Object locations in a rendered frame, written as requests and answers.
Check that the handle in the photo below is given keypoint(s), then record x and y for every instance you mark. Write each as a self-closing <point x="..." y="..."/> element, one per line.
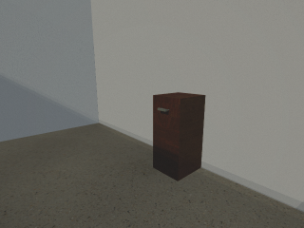
<point x="162" y="109"/>

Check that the cabinet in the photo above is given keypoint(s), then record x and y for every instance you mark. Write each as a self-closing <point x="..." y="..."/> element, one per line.
<point x="177" y="142"/>

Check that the drawer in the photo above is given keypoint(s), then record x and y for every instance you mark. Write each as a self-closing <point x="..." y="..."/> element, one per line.
<point x="172" y="112"/>

